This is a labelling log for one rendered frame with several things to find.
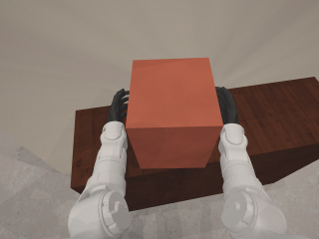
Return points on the robot right forearm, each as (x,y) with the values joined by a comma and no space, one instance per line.
(236,168)

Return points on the left robot upper arm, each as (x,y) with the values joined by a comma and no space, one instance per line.
(102,216)

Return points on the carton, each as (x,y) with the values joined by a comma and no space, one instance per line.
(173,117)

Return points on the robot right hand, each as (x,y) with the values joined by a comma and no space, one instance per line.
(228,109)

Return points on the pedestal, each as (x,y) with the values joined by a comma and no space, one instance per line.
(281,124)

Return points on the robot left forearm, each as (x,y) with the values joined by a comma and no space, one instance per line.
(111,162)

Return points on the robot left hand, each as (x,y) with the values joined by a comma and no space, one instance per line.
(116,108)

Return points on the right robot upper arm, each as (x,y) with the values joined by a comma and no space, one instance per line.
(246,216)

